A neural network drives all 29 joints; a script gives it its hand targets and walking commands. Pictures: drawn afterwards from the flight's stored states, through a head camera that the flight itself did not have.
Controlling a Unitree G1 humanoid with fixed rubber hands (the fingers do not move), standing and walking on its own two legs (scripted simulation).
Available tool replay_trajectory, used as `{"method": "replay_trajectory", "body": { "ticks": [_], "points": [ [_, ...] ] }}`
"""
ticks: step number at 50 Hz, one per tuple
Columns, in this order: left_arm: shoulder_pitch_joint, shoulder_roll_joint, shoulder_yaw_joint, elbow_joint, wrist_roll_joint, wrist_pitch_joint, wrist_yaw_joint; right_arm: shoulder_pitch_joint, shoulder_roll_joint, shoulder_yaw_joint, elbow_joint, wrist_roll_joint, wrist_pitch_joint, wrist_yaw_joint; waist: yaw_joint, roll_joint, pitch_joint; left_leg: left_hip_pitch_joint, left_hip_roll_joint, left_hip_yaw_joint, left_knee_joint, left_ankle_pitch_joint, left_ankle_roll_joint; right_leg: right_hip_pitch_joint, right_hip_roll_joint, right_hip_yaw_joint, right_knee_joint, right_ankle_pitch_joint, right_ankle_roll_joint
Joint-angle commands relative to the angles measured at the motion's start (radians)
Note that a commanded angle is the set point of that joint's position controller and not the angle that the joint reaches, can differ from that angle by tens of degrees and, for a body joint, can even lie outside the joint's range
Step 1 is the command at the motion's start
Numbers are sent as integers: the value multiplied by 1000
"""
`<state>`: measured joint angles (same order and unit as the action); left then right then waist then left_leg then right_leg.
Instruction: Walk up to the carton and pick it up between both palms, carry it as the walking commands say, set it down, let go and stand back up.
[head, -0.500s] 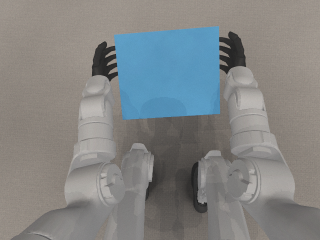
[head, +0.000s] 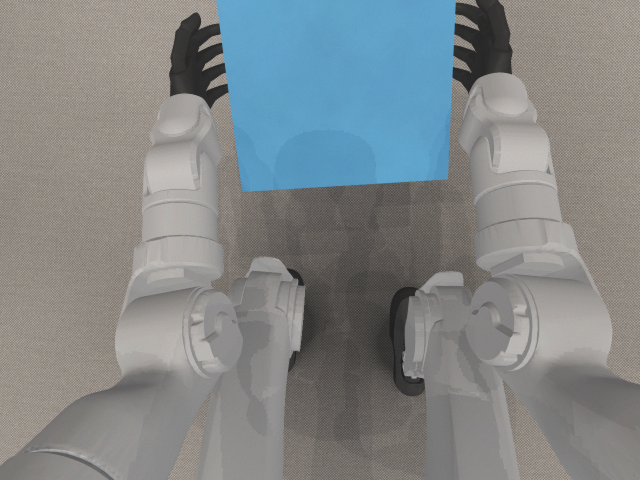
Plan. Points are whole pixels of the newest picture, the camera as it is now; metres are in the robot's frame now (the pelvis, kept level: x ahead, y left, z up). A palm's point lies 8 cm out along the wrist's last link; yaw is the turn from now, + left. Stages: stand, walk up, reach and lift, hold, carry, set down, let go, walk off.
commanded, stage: set down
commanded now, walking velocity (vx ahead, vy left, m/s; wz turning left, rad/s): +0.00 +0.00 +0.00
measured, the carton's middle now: (337, 95) +0.53 +0.05 -0.20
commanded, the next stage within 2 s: none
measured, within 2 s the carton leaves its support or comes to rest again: neither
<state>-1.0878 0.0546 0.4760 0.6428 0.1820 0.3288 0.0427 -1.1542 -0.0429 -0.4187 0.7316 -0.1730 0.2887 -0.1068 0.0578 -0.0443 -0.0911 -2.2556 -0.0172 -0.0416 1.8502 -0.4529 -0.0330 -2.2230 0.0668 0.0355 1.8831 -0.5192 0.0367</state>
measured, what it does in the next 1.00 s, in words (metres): lowers itself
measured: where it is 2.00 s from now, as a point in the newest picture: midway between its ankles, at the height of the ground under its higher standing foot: (345, 348)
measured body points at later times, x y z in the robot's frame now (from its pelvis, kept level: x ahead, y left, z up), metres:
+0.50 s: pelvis +0.00 +0.00 -0.05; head +0.35 +0.02 +0.22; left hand +0.52 +0.21 -0.21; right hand +0.56 -0.10 -0.21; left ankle +0.12 +0.13 -0.41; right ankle +0.10 -0.12 -0.41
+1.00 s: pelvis +0.00 +0.00 -0.07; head +0.35 +0.01 +0.20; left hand +0.53 +0.22 -0.23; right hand +0.56 -0.10 -0.23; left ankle +0.12 +0.13 -0.41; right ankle +0.10 -0.12 -0.41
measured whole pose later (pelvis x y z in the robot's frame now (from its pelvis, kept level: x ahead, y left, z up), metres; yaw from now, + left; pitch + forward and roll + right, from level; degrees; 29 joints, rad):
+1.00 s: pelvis +0.00 +0.00 -0.07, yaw -1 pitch +40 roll +0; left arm -1.32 0.24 0.34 0.93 0.01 0.21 0.04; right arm -1.38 -0.20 -0.24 0.99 -0.01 0.20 -0.14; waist 0.08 -0.03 0.22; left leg -2.33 -0.01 -0.05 2.14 -0.51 -0.05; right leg -2.30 0.10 0.03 2.17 -0.57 0.05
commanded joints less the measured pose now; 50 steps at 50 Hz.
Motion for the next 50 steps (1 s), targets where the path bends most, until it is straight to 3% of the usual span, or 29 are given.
{"method": "replay_trajectory", "body": {
  "ticks": [1, 23, 29, 35, 43, 50],
  "points": [
    [-636, -852, -525, -2, -158, -34, -279, -561, 919, 485, 41, 140, -11, 279, 42, 6, -1081, 702, -102, 121, -111, 237, 5, 471, 103, -111, -145, 168, -19],
    [-761, -723, -554, 48, -239, -108, -257, -697, 804, 537, 93, 229, -79, 239, 55, 0, -982, 636, -75, 123, 73, 273, -3, 438, 84, -112, 34, 200, -12],
    [-766, -722, -540, 108, -268, -119, -265, -743, 764, 531, 103, 234, -99, 231, 39, -6, -909, 586, -73, 120, 115, 268, -3, 437, 80, -109, 72, 198, -17],
    [-798, -730, -556, 93, -318, -136, -261, -795, 771, 571, 48, 260, -117, 218, 39, -41, -979, 623, -75, 120, 153, 334, 1, 496, 84, -120, 104, 264, -15],
    [-774, -703, -500, 158, -270, -135, -267, -776, 772, 536, 114, 254, -113, 230, 67, -41, -833, 551, -69, 117, 149, 250, 8, 418, 89, -114, 103, 182, -15],
    [-790, -679, -477, 174, -262, -138, -278, -770, 744, 498, 155, 237, -116, 229, 59, -34, -768, 514, -67, 117, 151, 217, 8, 400, 88, -108, 104, 157, -22]
  ]
}}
